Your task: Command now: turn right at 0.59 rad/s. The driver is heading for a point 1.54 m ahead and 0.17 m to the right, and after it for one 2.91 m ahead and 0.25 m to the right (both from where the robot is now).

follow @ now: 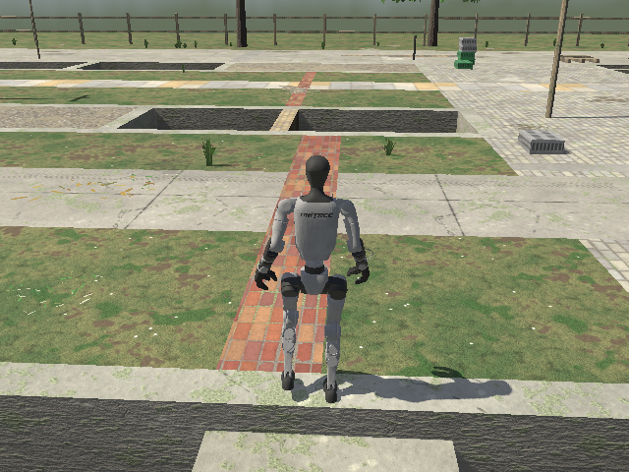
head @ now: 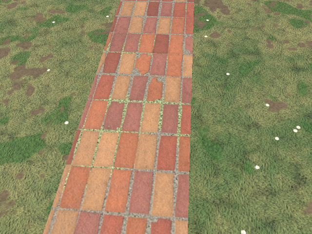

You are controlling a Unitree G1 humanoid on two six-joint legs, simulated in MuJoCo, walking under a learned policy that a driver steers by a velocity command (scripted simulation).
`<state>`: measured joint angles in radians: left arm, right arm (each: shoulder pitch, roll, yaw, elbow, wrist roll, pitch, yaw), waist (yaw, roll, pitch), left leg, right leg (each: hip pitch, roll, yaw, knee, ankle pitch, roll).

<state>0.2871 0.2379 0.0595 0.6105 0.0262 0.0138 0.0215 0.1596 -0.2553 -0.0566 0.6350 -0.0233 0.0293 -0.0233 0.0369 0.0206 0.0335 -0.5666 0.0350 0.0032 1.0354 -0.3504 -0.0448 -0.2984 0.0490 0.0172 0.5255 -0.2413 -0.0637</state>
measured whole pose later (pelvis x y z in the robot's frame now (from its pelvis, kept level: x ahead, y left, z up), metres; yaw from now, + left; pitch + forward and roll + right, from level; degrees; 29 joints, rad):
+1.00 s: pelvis +0.17 -0.10 +0.01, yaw -23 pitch +1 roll +1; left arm 0.37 0.17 0.00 0.75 0.01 -0.08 0.01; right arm 0.19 -0.21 -0.03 0.77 -0.02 0.01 0.01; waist 0.02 0.04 -0.01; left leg -0.53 0.04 0.03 0.84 -0.23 -0.01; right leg -0.11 0.07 -0.03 0.33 -0.24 -0.08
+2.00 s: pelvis +0.40 -0.17 +0.00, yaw -23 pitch +1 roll +1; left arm 0.08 0.22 0.03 0.73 0.02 -0.03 -0.05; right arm 0.48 -0.19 -0.02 0.92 -0.01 -0.09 0.00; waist -0.06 -0.04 0.03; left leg 0.13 -0.07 0.06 0.14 -0.28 0.05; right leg -0.62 -0.08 -0.06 0.66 -0.05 -0.03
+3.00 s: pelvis +0.92 -0.30 +0.01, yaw +7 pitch +1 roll +0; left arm 0.09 0.26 0.04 0.75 0.04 -0.02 -0.02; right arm 0.39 -0.26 -0.07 0.89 0.00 -0.05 0.01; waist -0.06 -0.04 0.05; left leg -0.08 -0.15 -0.08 0.29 -0.22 0.14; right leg -0.68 -0.13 0.04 0.86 -0.11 0.05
